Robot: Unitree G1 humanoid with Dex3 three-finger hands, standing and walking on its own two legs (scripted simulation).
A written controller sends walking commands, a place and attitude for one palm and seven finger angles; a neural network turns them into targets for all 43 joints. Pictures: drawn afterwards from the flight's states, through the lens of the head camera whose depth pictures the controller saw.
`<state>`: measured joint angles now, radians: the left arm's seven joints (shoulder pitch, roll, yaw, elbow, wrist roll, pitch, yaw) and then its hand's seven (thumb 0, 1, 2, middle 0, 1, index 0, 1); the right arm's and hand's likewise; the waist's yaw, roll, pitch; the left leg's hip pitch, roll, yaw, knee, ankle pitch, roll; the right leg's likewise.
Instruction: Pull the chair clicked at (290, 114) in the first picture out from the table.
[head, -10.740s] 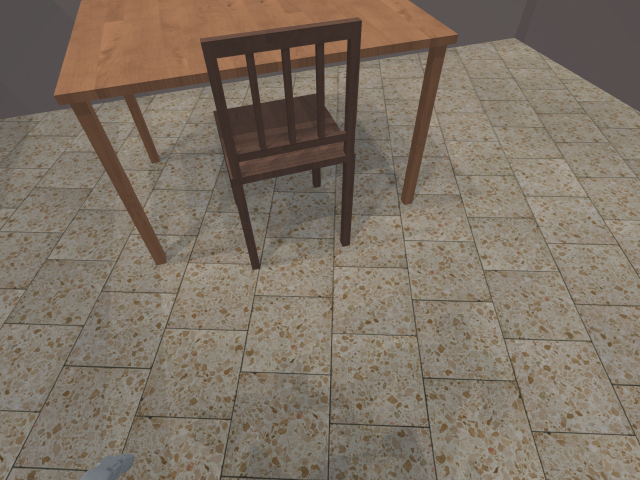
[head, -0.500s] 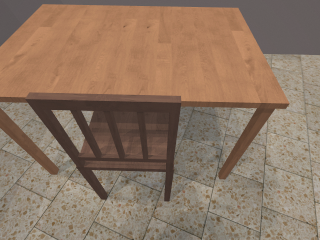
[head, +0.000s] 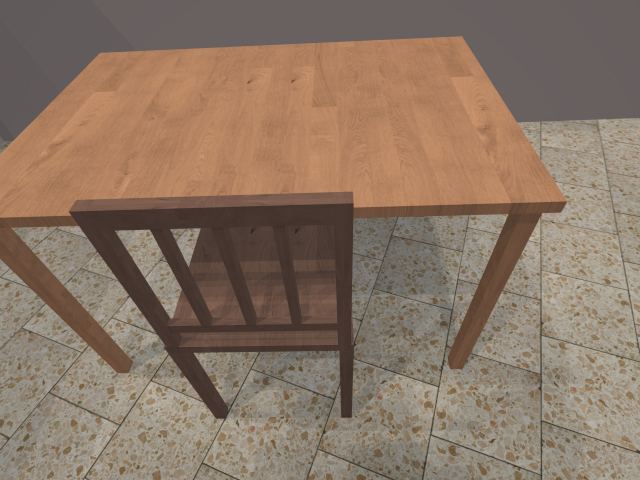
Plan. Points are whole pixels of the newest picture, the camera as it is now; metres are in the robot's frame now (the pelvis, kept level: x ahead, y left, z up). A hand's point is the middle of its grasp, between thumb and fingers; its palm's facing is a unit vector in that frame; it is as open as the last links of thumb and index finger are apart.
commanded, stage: look again from close up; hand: left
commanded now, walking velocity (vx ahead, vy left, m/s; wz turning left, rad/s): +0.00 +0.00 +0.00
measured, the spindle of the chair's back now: (237, 278) +0.46 +0.17 -0.07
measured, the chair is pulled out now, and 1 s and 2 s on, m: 0.00 0.00 0.00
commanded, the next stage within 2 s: shuffle to correct the standing spot in 1.40 s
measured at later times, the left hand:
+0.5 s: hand out of the picture +0.06 +0.15 -0.16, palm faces +0.00 -0.98 -0.21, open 7.3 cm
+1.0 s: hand out of the picture +0.12 +0.15 -0.16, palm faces +0.00 -0.97 -0.23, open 7.4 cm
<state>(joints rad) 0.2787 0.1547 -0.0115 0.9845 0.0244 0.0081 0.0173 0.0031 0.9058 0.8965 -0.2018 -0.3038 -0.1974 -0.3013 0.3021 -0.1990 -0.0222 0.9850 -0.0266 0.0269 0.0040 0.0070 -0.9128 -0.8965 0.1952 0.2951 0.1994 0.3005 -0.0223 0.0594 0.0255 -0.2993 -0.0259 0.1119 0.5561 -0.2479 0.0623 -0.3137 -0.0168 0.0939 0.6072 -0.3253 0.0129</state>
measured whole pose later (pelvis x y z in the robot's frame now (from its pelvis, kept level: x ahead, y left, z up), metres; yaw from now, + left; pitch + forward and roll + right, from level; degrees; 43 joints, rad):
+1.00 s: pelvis +0.10 -0.04 +0.01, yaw +0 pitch +1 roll +1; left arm 0.24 0.17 0.00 1.10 0.02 -0.03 0.04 0.00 0.91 0.90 -0.20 -0.30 -0.20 -0.30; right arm 0.22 -0.17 -0.01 1.12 -0.01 -0.02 -0.03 0.01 -0.91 -0.90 0.19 0.29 0.20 0.30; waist -0.01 0.01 0.04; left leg -0.13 0.01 0.08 0.44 -0.31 0.00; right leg -0.15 0.02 0.07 0.49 -0.34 -0.02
